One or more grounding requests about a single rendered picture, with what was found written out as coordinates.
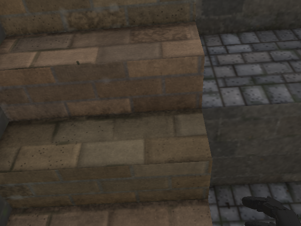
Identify right robot hand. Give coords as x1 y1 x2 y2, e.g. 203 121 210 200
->
242 196 301 226

